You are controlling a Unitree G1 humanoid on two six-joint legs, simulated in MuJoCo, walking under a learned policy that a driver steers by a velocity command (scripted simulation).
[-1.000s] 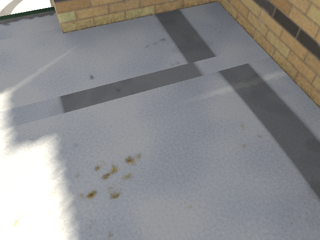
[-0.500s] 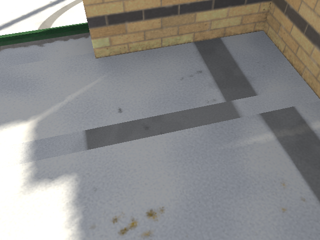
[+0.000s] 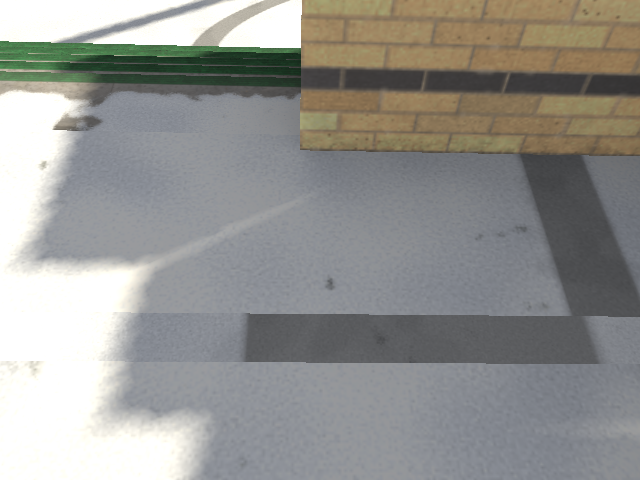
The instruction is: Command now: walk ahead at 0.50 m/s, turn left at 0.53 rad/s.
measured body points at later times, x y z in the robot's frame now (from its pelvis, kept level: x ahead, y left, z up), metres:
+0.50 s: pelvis +0.16 -0.05 -0.01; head +0.20 -0.07 +0.44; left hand +0.22 +0.21 -0.13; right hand +0.27 -0.30 -0.15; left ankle +0.15 +0.09 -0.69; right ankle +0.26 -0.12 -0.75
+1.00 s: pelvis +0.06 -0.02 +0.00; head +0.07 +0.00 +0.44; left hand +0.10 +0.26 -0.15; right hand +0.19 -0.29 -0.11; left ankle +0.10 +0.07 -0.75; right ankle -0.02 -0.14 -0.68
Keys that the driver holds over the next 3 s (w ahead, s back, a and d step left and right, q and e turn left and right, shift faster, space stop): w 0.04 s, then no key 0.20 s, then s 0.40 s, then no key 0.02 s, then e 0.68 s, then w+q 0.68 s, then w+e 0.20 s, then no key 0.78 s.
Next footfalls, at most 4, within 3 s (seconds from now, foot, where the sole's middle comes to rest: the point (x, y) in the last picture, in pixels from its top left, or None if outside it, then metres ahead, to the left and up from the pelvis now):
0.20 right None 0.30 -0.12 -0.78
0.70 left None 0.14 0.07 -0.78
1.16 right None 0.00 -0.13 -0.78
1.74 left None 0.19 0.04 -0.78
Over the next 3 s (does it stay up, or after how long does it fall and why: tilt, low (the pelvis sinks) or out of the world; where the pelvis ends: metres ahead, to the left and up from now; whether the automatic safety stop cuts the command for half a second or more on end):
stays up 0.56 0.00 0.00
